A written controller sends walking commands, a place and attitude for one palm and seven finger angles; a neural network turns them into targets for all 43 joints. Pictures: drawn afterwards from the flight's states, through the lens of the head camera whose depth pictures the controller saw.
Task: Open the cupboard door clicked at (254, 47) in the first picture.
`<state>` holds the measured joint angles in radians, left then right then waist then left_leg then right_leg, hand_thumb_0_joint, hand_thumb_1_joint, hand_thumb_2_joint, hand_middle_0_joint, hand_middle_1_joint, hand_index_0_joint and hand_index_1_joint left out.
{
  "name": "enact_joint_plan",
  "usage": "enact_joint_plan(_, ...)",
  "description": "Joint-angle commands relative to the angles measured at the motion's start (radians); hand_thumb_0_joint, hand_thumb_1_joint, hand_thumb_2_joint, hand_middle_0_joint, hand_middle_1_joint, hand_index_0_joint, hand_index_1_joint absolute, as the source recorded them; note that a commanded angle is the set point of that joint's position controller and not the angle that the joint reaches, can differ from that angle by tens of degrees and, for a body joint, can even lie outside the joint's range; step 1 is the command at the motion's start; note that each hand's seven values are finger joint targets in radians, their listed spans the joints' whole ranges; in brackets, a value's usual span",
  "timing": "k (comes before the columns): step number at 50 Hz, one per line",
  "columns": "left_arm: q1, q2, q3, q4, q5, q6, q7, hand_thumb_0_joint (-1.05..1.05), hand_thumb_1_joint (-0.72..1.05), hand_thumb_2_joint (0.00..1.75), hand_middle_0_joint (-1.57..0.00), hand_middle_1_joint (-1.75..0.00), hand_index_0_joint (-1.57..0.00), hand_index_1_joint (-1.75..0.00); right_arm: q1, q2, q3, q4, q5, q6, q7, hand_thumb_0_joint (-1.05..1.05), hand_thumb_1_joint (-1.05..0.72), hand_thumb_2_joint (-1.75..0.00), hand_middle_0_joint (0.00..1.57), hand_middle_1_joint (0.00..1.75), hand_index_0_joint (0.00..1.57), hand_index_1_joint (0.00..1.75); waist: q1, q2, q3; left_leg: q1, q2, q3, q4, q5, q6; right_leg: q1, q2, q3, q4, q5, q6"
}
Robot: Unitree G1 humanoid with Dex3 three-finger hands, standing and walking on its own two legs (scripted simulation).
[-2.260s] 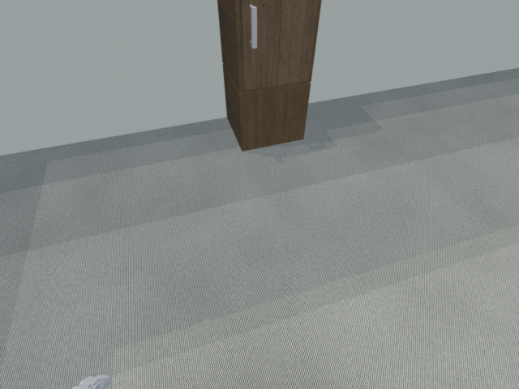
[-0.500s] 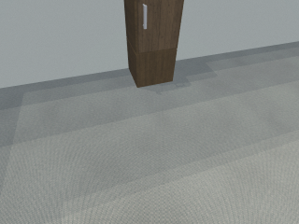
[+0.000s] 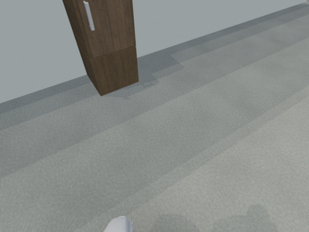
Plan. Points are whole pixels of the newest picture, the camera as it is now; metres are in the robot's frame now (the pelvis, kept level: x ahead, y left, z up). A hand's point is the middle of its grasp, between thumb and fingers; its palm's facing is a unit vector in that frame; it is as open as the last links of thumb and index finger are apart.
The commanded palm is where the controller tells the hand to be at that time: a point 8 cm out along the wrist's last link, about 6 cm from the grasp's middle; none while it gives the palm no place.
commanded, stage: walk to a spot facing it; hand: left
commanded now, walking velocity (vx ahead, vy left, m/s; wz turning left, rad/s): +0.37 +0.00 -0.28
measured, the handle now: (88, 15) +1.34 +0.54 -0.03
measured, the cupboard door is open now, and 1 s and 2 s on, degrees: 0 0 0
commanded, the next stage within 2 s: turn to face it in 1.64 s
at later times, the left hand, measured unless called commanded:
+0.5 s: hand (87, 179) +0.30 +0.27 -0.18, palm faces -0.12 -0.98 -0.17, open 7.3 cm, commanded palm none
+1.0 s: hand (133, 123) +0.57 +0.14 -0.17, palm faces -0.26 -0.94 -0.22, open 7.1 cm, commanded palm none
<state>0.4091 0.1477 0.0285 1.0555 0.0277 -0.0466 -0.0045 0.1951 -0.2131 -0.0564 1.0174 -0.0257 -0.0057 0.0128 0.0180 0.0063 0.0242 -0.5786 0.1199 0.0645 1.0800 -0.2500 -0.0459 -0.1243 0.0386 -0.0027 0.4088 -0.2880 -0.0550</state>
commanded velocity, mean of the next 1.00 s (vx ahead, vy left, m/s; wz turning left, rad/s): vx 0.37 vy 0.00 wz -0.25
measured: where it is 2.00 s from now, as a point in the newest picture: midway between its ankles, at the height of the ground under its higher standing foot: (181, 148)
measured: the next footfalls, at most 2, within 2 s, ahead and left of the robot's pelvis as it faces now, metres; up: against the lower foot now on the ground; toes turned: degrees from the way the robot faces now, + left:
left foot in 0.24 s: +0.25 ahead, +0.16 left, +0.00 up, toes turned +3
right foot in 0.82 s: +0.47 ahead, -0.11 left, +0.00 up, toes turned -26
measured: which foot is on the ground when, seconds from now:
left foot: up 0.00-0.22, down 0.24-0.82, up 0.84-1.00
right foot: down 0.00-0.24, up 0.26-0.80, down 0.82-1.00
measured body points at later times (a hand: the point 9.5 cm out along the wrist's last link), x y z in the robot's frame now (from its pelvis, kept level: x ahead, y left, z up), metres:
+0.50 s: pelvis +0.22 +0.08 +0.00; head +0.24 +0.11 +0.45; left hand +0.31 +0.32 -0.16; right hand +0.17 -0.16 -0.13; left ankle +0.21 +0.16 -0.74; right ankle +0.21 -0.07 -0.64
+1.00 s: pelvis +0.43 -0.02 -0.01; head +0.45 -0.02 +0.44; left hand +0.58 +0.19 -0.15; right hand +0.34 -0.21 -0.17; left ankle +0.43 +0.13 -0.65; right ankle +0.43 -0.09 -0.74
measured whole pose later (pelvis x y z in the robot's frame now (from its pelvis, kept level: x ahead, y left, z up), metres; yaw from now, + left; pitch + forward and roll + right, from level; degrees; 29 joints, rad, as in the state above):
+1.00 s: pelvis +0.43 -0.02 -0.01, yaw -18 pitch -1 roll -1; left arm 0.20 0.17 0.07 1.03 0.01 -0.07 0.02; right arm 0.34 -0.12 -0.05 1.10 -0.02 -0.02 -0.01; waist -0.03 0.02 0.04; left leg -0.47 0.15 0.08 1.21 -0.33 -0.01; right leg -0.25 0.03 -0.16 0.49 -0.24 -0.09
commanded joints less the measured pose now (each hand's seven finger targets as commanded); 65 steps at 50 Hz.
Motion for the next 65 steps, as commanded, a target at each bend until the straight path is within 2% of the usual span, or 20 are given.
enact_joint_plan(1, 0.068, 0.176, 0.041, -0.025, -0.004, -0.033, 0.017, 0.0, 0.9, 0.9, -0.2, -0.3, -0.2, -0.3, -0.081, -0.045, -0.009, -0.099, 0.004, -0.03, 0.011, 0.0, -0.9, -0.9, 0.2, 0.3, 0.2, 0.3, 0.006, -0.114, 0.068, -0.102, 0.008, -0.001, -0.099, 0.088, -0.013, 0.014, -0.234, 0.221, -0.203, 0.216, -0.12)
enact_joint_plan(7, 0.064, 0.183, 0.046, -0.014, 0.004, -0.024, 0.026, 0.0, 0.9, 0.9, -0.2, -0.3, -0.2, -0.3, -0.157, -0.025, -0.003, -0.143, 0.011, -0.054, 0.017, 0.0, -0.9, -0.9, 0.2, 0.3, 0.2, 0.3, 0.026, -0.156, 0.076, 0.062, -0.028, 0.029, -0.389, 0.045, 0.019, 0.034, -0.242, 0.205, -0.136, 0.346, -0.1)
enact_joint_plan(10, 0.017, 0.187, 0.056, -0.024, -0.008, -0.024, 0.025, 0.0, 0.9, 0.9, -0.2, -0.3, -0.2, -0.3, 0.119, -0.086, -0.021, -0.054, 0.003, -0.071, -0.008, 0.0, -0.9, -0.9, 0.2, 0.3, 0.2, 0.3, -0.094, -0.08, -0.054, 0.479, -0.071, 0.04, -0.568, 0.101, 0.049, -0.058, -0.16, 0.139, 0.179, 0.508, -0.054)
enact_joint_plan(12, 0.102, 0.087, 0.043, -0.048, -0.021, -0.017, 0.006, 0.0, 0.9, 0.9, -0.2, -0.3, -0.2, -0.3, 0.356, -0.285, -0.063, -0.002, -0.008, -0.072, -0.024, 0.0, -0.9, -0.9, 0.2, 0.3, 0.2, 0.3, -0.128, 0.385, -0.249, 0.831, 0.362, -0.528, -0.749, 0.001, 0.166, -0.41, 0.028, -0.009, 0.768, -0.279, 0.021)
enact_joint_plan(13, 0.035, 0.112, 0.047, -0.068, -0.013, -0.016, 0.011, 0.0, 0.9, 0.9, -0.2, -0.3, -0.2, -0.3, 0.308, -0.248, -0.05, -0.012, -0.003, -0.058, -0.025, 0.0, -0.9, -0.9, 0.2, 0.3, 0.2, 0.3, -0.12, 0.257, -0.163, 0.704, 0.391, -0.605, -0.85, -0.154, 0.196, -0.465, -0.019, 0.066, 0.88, -0.266, 0.005)
enact_joint_plan(16, -0.074, 0.099, 0.055, -0.06, 0.003, -0.002, -0.011, 0.0, 0.9, 0.9, -0.2, -0.3, -0.2, -0.3, 0.14, -0.071, -0.005, -0.038, -0.002, -0.078, -0.03, 0.0, -0.9, -0.9, 0.2, 0.3, 0.2, 0.3, -0.049, 0.097, 0.051, 0.406, 0.257, -0.3, -0.882, -0.061, 0.128, -0.482, -0.129, 0.055, 0.908, -0.018, 0.021)
enact_joint_plan(20, -0.028, 0.054, 0.052, -0.044, 0.008, 0.04, -0.02, 0.0, 0.9, 0.9, -0.2, -0.3, -0.2, -0.3, 0.149, -0.032, 0.003, -0.005, 0.007, -0.098, -0.038, 0.0, -0.9, -0.9, 0.2, 0.3, 0.2, 0.3, 0.009, 0.115, 0.029, 0.364, 0.191, -0.06, -0.892, 0.106, 0.119, -0.444, -0.142, 0.026, 0.838, 0.072, 0.045)
enact_joint_plan(34, -0.402, 0.033, 0.027, -0.148, 0.003, 0.036, -0.033, 0.0, 0.9, 0.9, -0.2, -0.3, -0.2, -0.3, 0.39, -0.044, 0.007, 0.111, -0.006, -0.087, -0.044, 0.0, -0.9, -0.9, 0.2, 0.3, 0.2, 0.3, -0.089, 0.114, 0.138, 0.634, 0.205, 0.128, -0.857, 0.507, 0.153, -0.539, -0.121, -0.137, 0.307, 0.119, 0.029)
enact_joint_plan(37, -0.317, 0.059, 0.032, -0.125, 0.002, 0.025, -0.025, 0.0, 0.9, 0.9, -0.2, -0.3, -0.2, -0.3, 0.374, -0.07, 0.002, 0.117, -0.004, -0.08, -0.044, 0.0, -0.9, -0.9, 0.2, 0.3, 0.2, 0.3, -0.043, 0.114, 0.078, 0.655, 0.22, 0.163, -0.711, 0.797, 0.148, -0.37, -0.062, -0.177, 0.238, 0.027, -0.016)
enact_joint_plan(39, -0.108, 0.09, 0.047, -0.06, 0.009, 0.008, -0.018, 0.0, 0.9, 0.9, -0.2, -0.3, -0.2, -0.3, 0.334, -0.085, 0.0, 0.109, 0.005, -0.077, -0.042, 0.0, -0.9, -0.9, 0.2, 0.3, 0.2, 0.3, 0.056, 0.099, -0.043, 0.587, 0.178, 0.211, -0.446, 0.878, 0.106, -0.075, -0.011, -0.203, 0.143, 0.096, -0.044)
enact_joint_plan(40, 0.036, 0.161, 0.068, -0.014, 0.013, -0.005, -0.011, 0.0, 0.9, 0.9, -0.2, -0.3, -0.2, -0.3, 0.316, -0.073, 0.002, 0.095, 0.015, -0.078, -0.031, 0.0, -0.9, -0.9, 0.2, 0.3, 0.2, 0.3, 0.123, 0.02, -0.142, 0.387, 0.141, 0.229, -0.2, 0.655, 0.071, 0.194, -0.12, -0.074, 0.125, 0.144, -0.091)
enact_joint_plan(41, 0.139, 0.266, 0.096, 0.007, 0.005, -0.013, 0.003, 0.0, 0.9, 0.9, -0.2, -0.3, -0.2, -0.3, 0.35, -0.006, 0.01, 0.064, 0.029, -0.085, -0.028, 0.0, -0.9, -0.9, 0.2, 0.3, 0.2, 0.3, 0.128, -0.208, -0.276, 0.079, -0.021, 0.214, 0.13, -0.14, 0.02, 0.454, -0.416, 0.397, 0.043, 0.239, -0.218)
enact_joint_plan(42, 0.131, 0.288, 0.096, 0.012, -0.02, -0.007, 0.013, 0.0, 0.9, 0.9, -0.2, -0.3, -0.2, -0.3, 0.275, -0.023, 0.008, 0.035, 0.031, -0.079, -0.031, 0.0, -0.9, -0.9, 0.2, 0.3, 0.2, 0.3, 0.116, -0.149, -0.257, -0.029, -0.057, 0.065, 0.316, -0.321, 0.037, 0.434, -0.484, 0.548, -0.075, 0.323, -0.282)
enact_joint_plan(45, -0.075, 0.17, 0.063, -0.028, -0.019, -0.013, 0.021, 0.0, 0.9, 0.9, -0.2, -0.3, -0.2, -0.3, 0.184, 0.015, 0.002, 0.03, 0.011, -0.06, -0.025, 0.0, -0.9, -0.9, 0.2, 0.3, 0.2, 0.3, 0.021, -0.023, -0.002, -0.03, 0.061, -0.045, 0.274, -0.101, 0.042, 0.02, -0.392, 0.291, -0.154, 0.158, -0.176)
enact_joint_plan(48, -0.122, 0.103, 0.038, -0.025, -0.006, -0.031, 0.023, 0.0, 0.9, 0.9, -0.2, -0.3, -0.2, -0.3, 0.255, 0.058, 0.002, 0.058, -0.001, -0.028, -0.02, 0.0, -0.9, -0.9, 0.2, 0.3, 0.2, 0.3, -0.056, -0.042, 0.052, 0.082, 0.068, -0.02, 0.122, -0.05, 0.027, -0.186, -0.31, 0.105, -0.21, 0.164, -0.12)
enact_joint_plan(59, -0.001, 0.159, 0.042, 0.018, -0.002, -0.037, 0.012, 0.0, 0.9, 0.9, -0.2, -0.3, -0.2, -0.3, -0.071, 0.011, 0.004, -0.072, 0.001, -0.047, 0.019, 0.0, -0.9, -0.9, 0.2, 0.3, 0.2, 0.3, 0.017, -0.118, 0.089, 0.07, 0.017, 0.064, -0.405, 0.042, 0.022, 0.0, -0.291, 0.069, -0.173, 0.246, -0.102)
enact_joint_plan(61, 0.002, 0.171, 0.044, 0.026, -0.003, -0.033, 0.013, 0.0, 0.9, 0.9, -0.2, -0.3, -0.2, -0.3, -0.064, -0.01, 0.001, -0.07, 0.002, -0.053, 0.017, 0.0, -0.9, -0.9, 0.2, 0.3, 0.2, 0.3, 0.004, -0.094, 0.086, 0.147, -0.005, 0.089, -0.463, 0.027, 0.034, 0.011, -0.292, 0.065, -0.129, 0.299, -0.093)
enact_joint_plan(63, -0.017, 0.165, 0.044, 0.023, -0.008, -0.03, 0.013, 0.0, 0.9, 0.9, -0.2, -0.3, -0.2, -0.3, 0.104, -0.052, -0.013, -0.015, -0.004, -0.063, 0.002, 0.0, -0.9, -0.9, 0.2, 0.3, 0.2, 0.3, -0.083, -0.009, 0.014, 0.443, -0.047, 0.11, -0.571, 0.063, 0.052, -0.085, -0.229, -0.004, 0.107, 0.427, -0.056)
enact_joint_plan(64, -0.01, 0.13, 0.04, 0.009, -0.015, -0.03, 0.007, 0.0, 0.9, 0.9, -0.2, -0.3, -0.2, -0.3, 0.259, -0.136, -0.034, 0.025, -0.015, -0.071, -0.009, 0.0, -0.9, -0.9, 0.2, 0.3, 0.2, 0.3, -0.139, 0.131, -0.096, 0.678, 0.097, -0.084, -0.635, 0.053, 0.107, -0.222, -0.148, -0.065, 0.364, 0.325, -0.006)
enact_joint_plan(65, -0.001, 0.081, 0.028, -0.016, -0.024, -0.032, -0.003, 0.0, 0.9, 0.9, -0.2, -0.3, -0.2, -0.3, 0.373, -0.247, -0.06, 0.05, -0.019, -0.071, -0.016, 0.0, -0.9, -0.9, 0.2, 0.3, 0.2, 0.3, -0.156, 0.369, -0.168, 0.825, 0.36, -0.421, -0.758, 0.076, 0.209, -0.44, -0.028, -0.131, 0.694, -0.218, 0.035)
